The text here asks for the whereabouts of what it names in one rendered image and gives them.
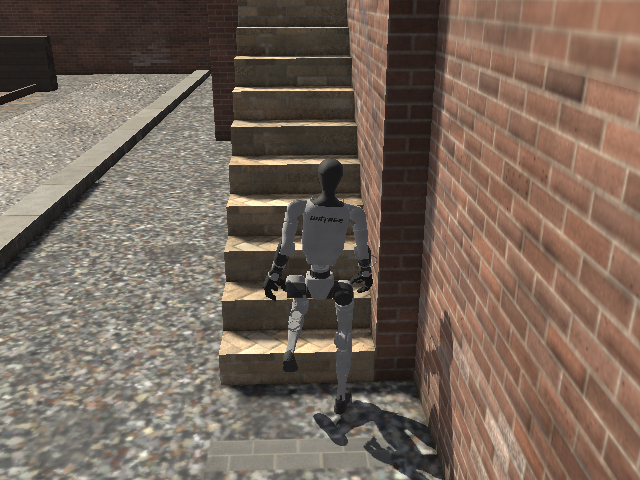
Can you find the stairs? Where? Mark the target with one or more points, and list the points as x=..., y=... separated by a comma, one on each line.
x=293, y=108

